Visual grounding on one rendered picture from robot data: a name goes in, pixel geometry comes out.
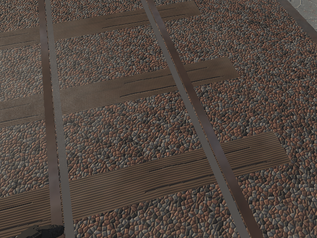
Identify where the left robot hand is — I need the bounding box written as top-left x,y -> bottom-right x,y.
16,224 -> 64,238

